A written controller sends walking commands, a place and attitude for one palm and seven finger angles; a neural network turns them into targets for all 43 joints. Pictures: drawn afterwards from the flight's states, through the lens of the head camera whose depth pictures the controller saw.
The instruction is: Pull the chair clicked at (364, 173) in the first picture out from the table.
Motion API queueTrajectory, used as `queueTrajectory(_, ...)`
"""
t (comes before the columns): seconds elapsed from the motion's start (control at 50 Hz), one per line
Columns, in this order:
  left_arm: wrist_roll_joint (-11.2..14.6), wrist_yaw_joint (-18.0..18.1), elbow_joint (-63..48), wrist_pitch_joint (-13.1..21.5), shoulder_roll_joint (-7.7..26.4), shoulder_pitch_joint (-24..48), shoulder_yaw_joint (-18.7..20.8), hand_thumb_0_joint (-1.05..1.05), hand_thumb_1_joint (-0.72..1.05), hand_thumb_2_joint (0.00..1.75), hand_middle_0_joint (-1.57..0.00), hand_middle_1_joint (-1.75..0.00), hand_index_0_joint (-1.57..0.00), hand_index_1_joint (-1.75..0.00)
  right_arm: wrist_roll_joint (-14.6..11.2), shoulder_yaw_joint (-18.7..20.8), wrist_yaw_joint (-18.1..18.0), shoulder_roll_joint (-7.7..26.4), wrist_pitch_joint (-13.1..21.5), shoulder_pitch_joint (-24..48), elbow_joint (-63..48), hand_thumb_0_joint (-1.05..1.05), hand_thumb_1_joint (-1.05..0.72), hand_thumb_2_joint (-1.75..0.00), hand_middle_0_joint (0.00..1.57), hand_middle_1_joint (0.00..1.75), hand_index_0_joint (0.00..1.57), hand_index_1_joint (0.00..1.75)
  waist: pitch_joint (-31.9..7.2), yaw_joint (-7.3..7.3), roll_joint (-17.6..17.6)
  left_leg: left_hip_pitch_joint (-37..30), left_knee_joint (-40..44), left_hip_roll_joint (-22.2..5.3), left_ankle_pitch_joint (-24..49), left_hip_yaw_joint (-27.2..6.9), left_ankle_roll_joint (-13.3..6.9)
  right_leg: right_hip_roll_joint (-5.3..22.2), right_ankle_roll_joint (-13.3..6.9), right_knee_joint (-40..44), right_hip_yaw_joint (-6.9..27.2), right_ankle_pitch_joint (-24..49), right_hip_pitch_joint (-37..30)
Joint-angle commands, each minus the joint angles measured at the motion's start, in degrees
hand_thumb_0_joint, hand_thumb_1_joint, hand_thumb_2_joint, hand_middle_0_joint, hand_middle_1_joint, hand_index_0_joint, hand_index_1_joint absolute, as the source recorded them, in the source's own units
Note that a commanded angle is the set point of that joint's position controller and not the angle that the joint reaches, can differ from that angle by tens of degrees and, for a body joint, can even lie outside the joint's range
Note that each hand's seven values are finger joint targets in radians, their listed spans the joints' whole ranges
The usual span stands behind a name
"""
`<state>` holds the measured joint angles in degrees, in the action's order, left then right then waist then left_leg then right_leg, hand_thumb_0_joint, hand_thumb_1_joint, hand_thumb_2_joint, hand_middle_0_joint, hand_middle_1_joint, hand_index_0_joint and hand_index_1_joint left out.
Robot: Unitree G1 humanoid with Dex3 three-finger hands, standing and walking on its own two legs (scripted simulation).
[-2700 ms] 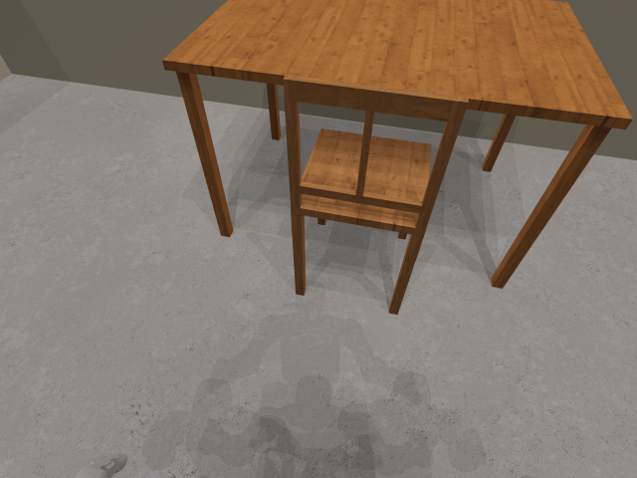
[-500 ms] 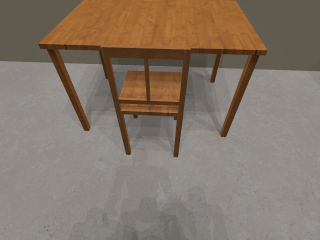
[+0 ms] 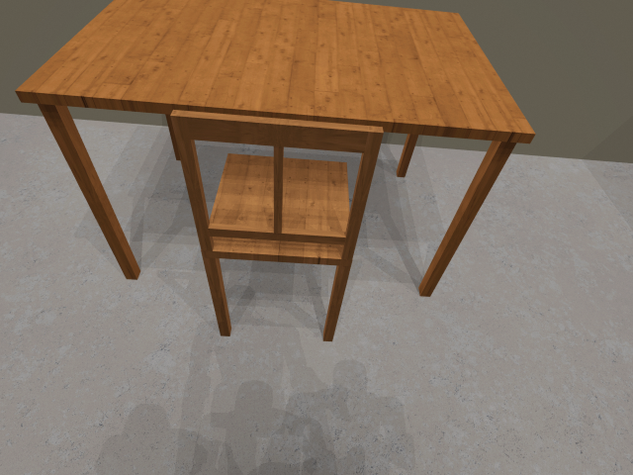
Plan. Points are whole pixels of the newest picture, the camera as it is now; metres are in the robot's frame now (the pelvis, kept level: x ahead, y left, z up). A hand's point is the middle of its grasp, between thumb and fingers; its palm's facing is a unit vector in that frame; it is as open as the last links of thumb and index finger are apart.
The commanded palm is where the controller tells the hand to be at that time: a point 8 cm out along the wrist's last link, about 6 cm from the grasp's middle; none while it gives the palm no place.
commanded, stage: take the last steps up to it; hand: left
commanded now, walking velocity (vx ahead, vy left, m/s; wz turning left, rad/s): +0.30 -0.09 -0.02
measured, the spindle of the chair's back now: (278, 191) +0.67 +0.13 -0.09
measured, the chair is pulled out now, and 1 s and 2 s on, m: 0.00 0.00 0.00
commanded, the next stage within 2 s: come to a stop and stand still in 0.32 s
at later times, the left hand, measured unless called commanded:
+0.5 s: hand (250, 396) +0.26 +0.12 -0.15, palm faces +0.03 -0.98 -0.20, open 7.3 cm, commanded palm none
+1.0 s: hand (225, 417) +0.23 +0.15 -0.17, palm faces +0.05 -0.97 -0.24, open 7.4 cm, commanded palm none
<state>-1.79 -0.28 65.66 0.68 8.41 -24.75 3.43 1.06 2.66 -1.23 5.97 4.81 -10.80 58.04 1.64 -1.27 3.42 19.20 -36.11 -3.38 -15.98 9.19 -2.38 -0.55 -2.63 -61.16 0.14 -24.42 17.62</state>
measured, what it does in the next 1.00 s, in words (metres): walks ahead: right foot, then left foot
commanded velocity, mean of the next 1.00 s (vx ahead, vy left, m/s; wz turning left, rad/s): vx -0.03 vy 0.00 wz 0.00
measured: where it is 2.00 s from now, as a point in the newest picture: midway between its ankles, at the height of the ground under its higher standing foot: outside the picture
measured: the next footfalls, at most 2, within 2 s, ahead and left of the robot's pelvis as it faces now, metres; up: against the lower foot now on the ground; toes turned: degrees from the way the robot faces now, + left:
right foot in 0.36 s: +0.26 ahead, -0.16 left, +0.00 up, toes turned -7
left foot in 0.68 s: +0.29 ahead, +0.04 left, +0.01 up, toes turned +3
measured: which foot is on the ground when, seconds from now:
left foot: down 0.00-0.36, up 0.38-0.66, down 0.68-1.00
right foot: up 0.00-0.34, down 0.36-0.72, up 0.74-1.00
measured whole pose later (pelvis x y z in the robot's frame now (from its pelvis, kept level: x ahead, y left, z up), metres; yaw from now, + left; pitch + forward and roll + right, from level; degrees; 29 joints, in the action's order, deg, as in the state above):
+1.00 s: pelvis +0.18 -0.05 +0.01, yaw +0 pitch +0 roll -1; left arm -0.8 2.3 57.0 -2.7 11.8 -12.2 2.8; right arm 1.0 2.5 -1.4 10.0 -1.1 -5.1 54.3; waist 4.5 -1.0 -0.3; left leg 20.8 -30.6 -1.9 -9.8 5.7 -3.1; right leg 0.3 1.0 -48.8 0.2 -27.8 18.1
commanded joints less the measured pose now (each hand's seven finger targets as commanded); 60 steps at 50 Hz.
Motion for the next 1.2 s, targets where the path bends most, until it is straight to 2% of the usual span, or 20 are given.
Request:
queueTrajectory(0.0, -0.70, -0.82, -4.56, 0.58, 1.42, -0.08, 0.85, 0.00, 0.90, 0.90, -0.20, -0.30, -0.20, -0.30, 0.30, 0.99, -1.03, 6.79, 0.22, -9.50, 1.39, 0.00, -0.90, -0.90, 0.20, 0.30, 0.20, 0.30, 4.56, 0.88, -8.38, -5.04, 27.29, -15.99, -3.16, -18.97, -6.21, 6.66, 1.34, -7.51, 1.16, 9.51, 16.87)
queueTrajectory(0.12, -0.19, -1.39, -7.87, -0.11, 1.44, 6.76, 0.60, 0.00, 0.90, 0.90, -0.20, -0.30, -0.20, -0.30, 0.31, 1.39, -0.60, 9.43, 0.24, -11.17, 2.07, 0.00, -0.90, -0.90, 0.20, 0.30, 0.20, 0.30, 3.80, 1.42, -9.22, -8.47, 26.22, -13.32, 9.89, -8.83, -7.41, 7.70, 3.21, 10.13, -2.66, 12.94, 15.36)
queueTrajectory(0.24, 0.12, -1.64, -10.63, 0.54, 2.81, 15.29, 0.67, 0.00, 0.90, 0.90, -0.20, -0.30, -0.20, -0.30, 0.91, 1.86, -0.32, 10.98, -0.91, -13.50, 3.20, 0.00, -0.90, -0.90, 0.20, 0.30, 0.20, 0.30, 5.04, 3.69, -10.51, -8.72, 22.59, -13.36, 9.69, -8.34, -6.59, 5.11, 2.38, 23.83, -5.95, 13.21, 8.02)
queueTrajectory(0.3, 0.04, -1.24, -7.61, 1.53, 5.51, 6.57, 1.49, 0.00, 0.90, 0.90, -0.20, -0.30, -0.20, -0.30, 0.69, 1.69, -0.09, 10.66, -1.54, -12.79, 3.85, 0.00, -0.90, -0.90, 0.20, 0.30, 0.20, 0.30, -0.02, -0.76, -5.88, -5.25, 9.50, -9.33, 10.61, -5.14, -3.11, 1.81, 1.01, 32.58, -7.99, 14.96, -9.44)
queueTrajectory(0.32, -0.19, -0.76, -5.53, 2.34, 9.48, -0.17, 2.25, 0.00, 0.90, 0.90, -0.20, -0.30, -0.20, -0.30, 0.14, 1.30, 0.31, 8.91, -1.51, -13.84, 3.94, 0.00, -0.90, -0.90, 0.20, 0.30, 0.20, 0.30, -4.82, -3.59, 1.85, 1.72, -4.50, -5.58, 5.61, -1.06, -0.88, 9.06, -1.74, 35.69, 0.81, 12.27, -20.69)
queueTrajectory(0.34, 0.12, -0.05, -4.49, 2.72, 16.03, -5.23, 3.64, 0.00, 0.90, 0.90, -0.20, -0.30, -0.20, -0.30, -0.37, 0.15, 0.52, 5.08, -1.30, -15.82, 2.39, 0.00, -0.90, -0.90, 0.20, 0.30, 0.20, 0.30, -10.10, -3.86, 15.81, 13.35, -22.38, 1.74, -17.13, 1.10, 1.20, 22.96, -7.80, 42.53, 21.14, 15.01, -29.83)
queueTrajectory(0.4, 0.93, 1.22, -6.63, 1.92, 11.68, 4.16, 2.18, 0.00, 0.90, 0.90, -0.20, -0.30, -0.20, -0.30, 0.00, 0.87, 0.29, 7.13, -2.15, -9.63, 1.29, 0.00, -0.90, -0.90, 0.20, 0.30, 0.20, 0.30, -3.36, -1.62, 6.46, 16.27, -36.79, -3.01, -12.44, -8.15, -0.19, 22.19, -10.66, 48.46, 18.10, 7.18, -14.14)
queueTrajectory(0.46, 0.45, 2.21, -8.24, 2.37, 5.80, 11.47, -0.15, 0.00, 0.90, 0.90, -0.20, -0.30, -0.20, -0.30, 0.05, -0.68, -0.41, 3.36, -3.71, -13.95, 4.09, 0.00, -0.90, -0.90, 0.20, 0.30, 0.20, 0.30, -1.88, 3.94, 0.03, 4.61, -22.79, -3.52, -7.63, -8.19, 2.87, 17.56, -7.68, 44.83, 2.27, 40.17, -2.80)
queueTrajectory(0.62, 0.88, 3.20, -8.39, -0.74, 10.16, 8.90, 1.56, 0.00, 0.90, 0.90, -0.20, -0.30, -0.20, -0.30, -0.35, 0.49, -0.81, 5.99, -6.38, -8.35, 0.80, 0.00, -0.90, -0.90, 0.20, 0.30, 0.20, 0.30, -3.11, 1.30, 3.75, -2.14, 1.76, 0.59, 0.35, -5.77, 4.37, 17.46, -6.99, 35.15, 3.23, 51.05, -7.93)
queueTrajectory(0.66, 1.12, 3.18, -9.11, -1.38, 9.71, 9.87, 1.54, 0.00, 0.90, 0.90, -0.20, -0.30, -0.20, -0.30, -0.16, 1.00, -0.74, 8.33, -6.40, -8.52, 0.44, 0.00, -0.90, -0.90, 0.20, 0.30, 0.20, 0.30, -3.47, 1.98, 0.86, -9.48, 6.56, -3.01, 22.02, -8.43, 2.71, 14.30, -3.31, 31.64, 1.11, 41.46, -2.62)
queueTrajectory(0.7, 1.19, 3.55, -10.65, -2.19, 6.31, 9.28, 0.55, 0.00, 0.90, 0.90, -0.20, -0.30, -0.20, -0.30, 0.06, 1.47, -0.84, 12.79, -5.99, -7.87, -1.15, 0.00, -0.90, -0.90, 0.20, 0.30, 0.20, 0.30, -4.05, 1.94, -16.95, -12.11, 13.66, -15.94, 54.58, -20.00, -5.66, 2.99, 3.20, 17.86, -6.78, 5.95, 1.64)
queueTrajectory(0.72, 1.11, 3.66, -10.49, -2.62, 6.97, 9.89, 0.61, 0.00, 0.90, 0.90, -0.20, -0.30, -0.20, -0.30, 0.09, 1.55, -1.41, 13.63, -6.01, -6.71, -1.52, 0.00, -0.90, -0.90, 0.20, 0.30, 0.20, 0.30, -4.32, 2.60, -18.74, -10.10, 16.19, -17.92, 56.13, -22.47, -9.91, 0.46, 3.56, 5.46, -2.62, -11.63, 3.50)
queueTrajectory(0.8, 0.94, 3.12, -9.05, -3.11, 7.05, 8.46, 1.38, 0.00, 0.90, 0.90, -0.20, -0.30, -0.20, -0.30, 0.56, 1.34, -1.78, 12.77, -5.91, 0.85, -4.96, 0.00, -0.90, -0.90, 0.20, 0.30, 0.20, 0.30, -5.11, 0.80, -9.55, -11.83, 13.04, -13.73, 45.61, -15.51, -10.25, 1.06, 3.96, -6.39, 2.18, -6.19, 8.35)
queueTrajectory(0.92, 0.80, 2.50, -10.02, -3.76, 6.01, 8.94, 0.65, 0.00, 0.90, 0.90, -0.20, -0.30, -0.20, -0.30, 0.40, 2.09, -1.42, 13.23, -6.20, -0.17, -4.58, 0.00, -0.90, -0.90, 0.20, 0.30, 0.20, 0.30, -6.47, 2.48, -12.02, -13.17, 16.83, -13.02, 24.12, -18.17, -9.30, 1.65, 4.33, 9.07, 0.12, -5.99, 3.61)
queueTrajectory(0.94, 1.36, 3.50, -9.50, -1.51, 7.63, 4.52, -1.21, 0.00, 0.90, 0.90, -0.20, -0.30, -0.20, -0.30, -0.33, 3.36, -0.76, 18.11, -4.54, 1.80, -5.75, 0.00, -0.90, -0.90, 0.20, 0.30, 0.20, 0.30, -13.66, 0.73, -10.47, -21.56, 2.85, -13.19, 44.23, -16.43, -6.23, 3.72, 2.57, 18.44, 3.34, -5.71, 7.66)
queueTrajectory(0.98, 0.19, 3.37, -13.77, -0.35, 9.14, 5.56, -1.07, 0.00, 0.90, 0.90, -0.20, -0.30, -0.20, -0.30, -0.01, 1.50, 1.14, 11.05, -5.58, 0.89, -9.50, 0.00, -0.90, -0.90, 0.20, 0.30, 0.20, 0.30, -7.92, -0.22, -4.46, -2.42, 0.83, -4.11, 17.21, -10.40, -1.95, 3.93, 0.15, 33.04, 6.25, 10.80, -2.40)
queueTrajectory(1.02, -0.34, 3.25, -15.82, 0.69, 13.63, 8.92, -1.27, 0.00, 0.90, 0.90, -0.20, -0.30, -0.20, -0.30, -0.03, 0.88, 1.62, 7.24, -5.67, -0.75, -11.43, 0.00, -0.90, -0.90, 0.20, 0.30, 0.20, 0.30, -3.07, 3.70, -0.53, -1.73, -5.26, 2.96, -4.79, -5.48, 2.07, 14.50, -5.08, 36.56, 16.04, 17.15, 5.75)
queueTrajectory(1.04, -0.66, 2.95, -16.53, 0.37, 14.18, 10.66, -1.79, 0.00, 0.90, 0.90, -0.20, -0.30, -0.20, -0.30, -0.11, 0.89, 1.98, 6.49, -5.66, -2.42, -11.12, 0.00, -0.90, -0.90, 0.20, 0.30, 0.20, 0.30, -4.15, 5.03, -3.18, -7.12, -3.56, 4.69, -3.38, -5.29, 2.24, 12.09, -3.99, 33.77, 12.31, 14.07, 9.06)
queueTrajectory(1.08, -0.24, 2.84, -17.26, -0.18, 12.13, 11.91, -1.48, 0.00, 0.90, 0.90, -0.20, -0.30, -0.20, -0.30, -0.11, 1.31, 1.58, 9.45, -5.53, -4.51, -10.84, 0.00, -0.90, -0.90, 0.20, 0.30, 0.20, 0.30, -3.45, 4.61, 7.76, -5.24, -1.06, 1.71, 0.74, -7.18, 0.91, 7.27, -2.00, 30.30, 8.10, 9.39, 7.00)
queueTrajectory(1.18, 0.17, 2.71, -17.25, -1.89, 10.27, 6.34, -1.22, 0.00, 0.90, 0.90, -0.20, -0.30, -0.20, -0.30, 0.63, 1.44, 1.31, 12.58, -6.15, -3.90, -10.49, 0.00, -0.90, -0.90, 0.20, 0.30, 0.20, 0.30, 6.57, 1.87, -5.51, 8.72, 15.27, -3.93, -20.97, -18.77, -2.02, 0.53, 0.42, 27.56, 1.17, -11.13, 7.32)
